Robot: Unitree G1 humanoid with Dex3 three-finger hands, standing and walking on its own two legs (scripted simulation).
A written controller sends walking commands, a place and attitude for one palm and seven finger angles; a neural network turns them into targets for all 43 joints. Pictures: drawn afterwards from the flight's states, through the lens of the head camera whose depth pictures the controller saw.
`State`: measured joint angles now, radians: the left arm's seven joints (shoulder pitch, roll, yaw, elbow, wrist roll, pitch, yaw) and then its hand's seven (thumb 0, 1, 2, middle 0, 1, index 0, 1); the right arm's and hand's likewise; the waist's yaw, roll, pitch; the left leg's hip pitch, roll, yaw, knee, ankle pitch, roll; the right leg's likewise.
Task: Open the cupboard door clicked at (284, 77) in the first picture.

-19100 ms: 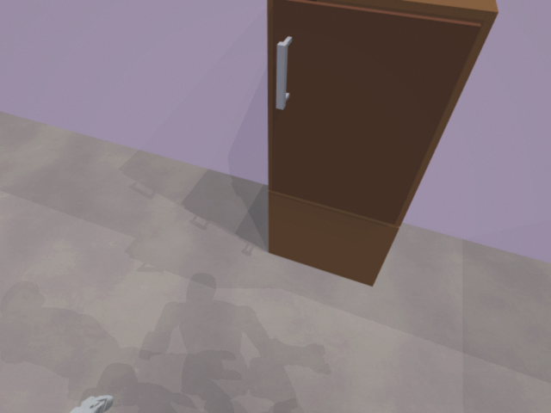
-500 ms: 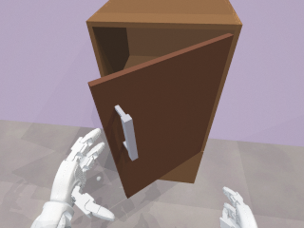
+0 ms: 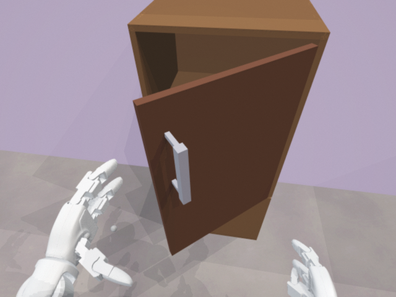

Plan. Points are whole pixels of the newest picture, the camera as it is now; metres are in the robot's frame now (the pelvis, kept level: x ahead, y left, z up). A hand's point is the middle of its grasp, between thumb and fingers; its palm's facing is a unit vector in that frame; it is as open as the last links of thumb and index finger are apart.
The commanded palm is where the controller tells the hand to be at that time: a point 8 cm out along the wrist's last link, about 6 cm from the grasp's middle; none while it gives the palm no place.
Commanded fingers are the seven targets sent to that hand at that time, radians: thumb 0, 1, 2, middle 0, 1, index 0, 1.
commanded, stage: draw the hand back to the body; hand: left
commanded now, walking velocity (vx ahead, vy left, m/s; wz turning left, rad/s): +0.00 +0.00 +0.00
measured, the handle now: (177, 169) +0.33 +0.07 +0.12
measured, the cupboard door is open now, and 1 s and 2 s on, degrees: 41 41 41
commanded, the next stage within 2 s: step back with the hand held close in 1.36 s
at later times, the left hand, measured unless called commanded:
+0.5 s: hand (72, 219) +0.20 +0.22 +0.14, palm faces +0.26 -0.92 -0.28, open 14.8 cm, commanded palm +0.16 +0.27 +0.16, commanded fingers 0.00 0.09 0.56 -0.17 -0.30 -0.17 -0.30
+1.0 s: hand (43, 191) +0.23 +0.27 +0.17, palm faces +0.42 -0.82 -0.39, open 8.9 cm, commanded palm +0.18 +0.31 +0.19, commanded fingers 0.00 0.90 0.90 -0.20 -0.30 -0.20 -0.30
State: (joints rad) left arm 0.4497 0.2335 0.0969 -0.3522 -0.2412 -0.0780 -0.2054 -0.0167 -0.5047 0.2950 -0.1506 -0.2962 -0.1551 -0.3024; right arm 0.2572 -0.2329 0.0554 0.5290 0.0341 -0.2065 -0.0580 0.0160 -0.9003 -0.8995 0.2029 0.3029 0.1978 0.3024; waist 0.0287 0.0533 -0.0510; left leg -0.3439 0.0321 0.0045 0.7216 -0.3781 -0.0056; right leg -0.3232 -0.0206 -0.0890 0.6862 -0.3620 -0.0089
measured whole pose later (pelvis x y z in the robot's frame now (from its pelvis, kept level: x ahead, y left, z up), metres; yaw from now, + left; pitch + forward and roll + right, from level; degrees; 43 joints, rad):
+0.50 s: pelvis +0.00 +0.01 +0.02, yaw -1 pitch -3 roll -1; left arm 0.50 0.28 0.15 -0.45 -0.07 -0.03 0.07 -0.01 -0.23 0.41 -0.16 -0.30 -0.16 -0.30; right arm 0.22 -0.22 0.06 0.58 0.00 -0.20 -0.08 0.02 -0.90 -0.90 0.20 0.30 0.20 0.30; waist 0.06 0.05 0.01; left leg -0.20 0.02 0.02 0.56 -0.31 0.01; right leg -0.17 -0.02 -0.07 0.50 -0.27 0.01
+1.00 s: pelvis +0.03 +0.01 +0.02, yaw -2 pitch -4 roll -1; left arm 0.47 0.33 0.31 -0.40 -0.05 -0.06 0.12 0.00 0.62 0.78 -0.20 -0.30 -0.20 -0.30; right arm 0.19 -0.23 0.03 0.64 -0.01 -0.11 -0.07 0.01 -0.90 -0.90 0.20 0.30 0.20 0.30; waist 0.07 0.05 0.02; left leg -0.08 0.02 0.05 0.43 -0.28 0.01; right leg -0.07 -0.01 -0.05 0.38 -0.25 0.01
